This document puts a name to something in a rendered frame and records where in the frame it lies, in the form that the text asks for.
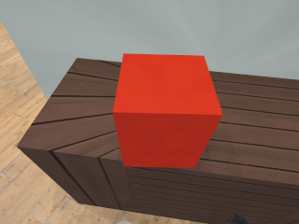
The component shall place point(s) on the robot right hand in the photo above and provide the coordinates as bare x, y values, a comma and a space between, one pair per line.
238, 220

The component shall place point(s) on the pedestal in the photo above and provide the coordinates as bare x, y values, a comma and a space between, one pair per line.
250, 166

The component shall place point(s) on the carton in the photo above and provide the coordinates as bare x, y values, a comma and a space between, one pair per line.
165, 110

